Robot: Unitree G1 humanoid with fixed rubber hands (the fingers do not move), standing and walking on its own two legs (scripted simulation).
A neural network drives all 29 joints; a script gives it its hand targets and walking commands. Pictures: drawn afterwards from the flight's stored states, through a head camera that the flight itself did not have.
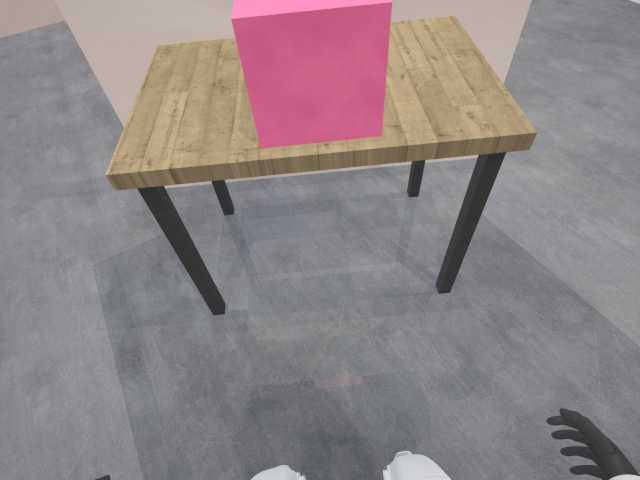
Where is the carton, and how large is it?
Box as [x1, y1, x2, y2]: [231, 0, 391, 148]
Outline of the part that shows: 234,0 231,19 261,148 381,135 391,11 390,0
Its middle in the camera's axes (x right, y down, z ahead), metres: -0.01 -0.41 +0.80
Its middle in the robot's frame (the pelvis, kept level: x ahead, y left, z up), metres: +0.90 +0.01 +0.09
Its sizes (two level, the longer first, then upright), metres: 0.290 0.259 0.257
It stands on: a table, 0.69 m high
